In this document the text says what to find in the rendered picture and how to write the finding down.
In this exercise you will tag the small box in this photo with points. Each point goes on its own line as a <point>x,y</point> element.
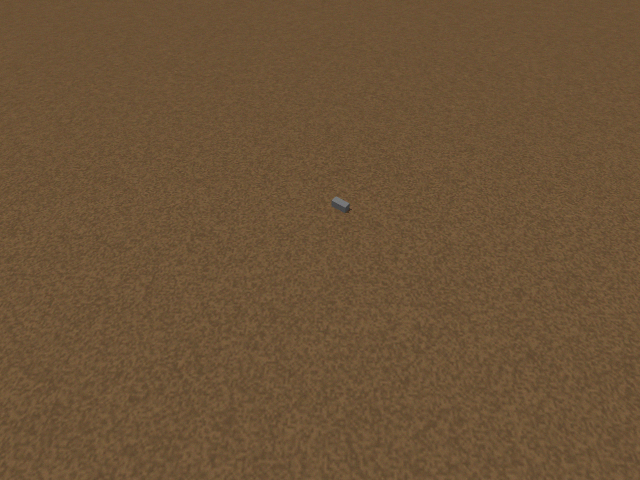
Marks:
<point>340,204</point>

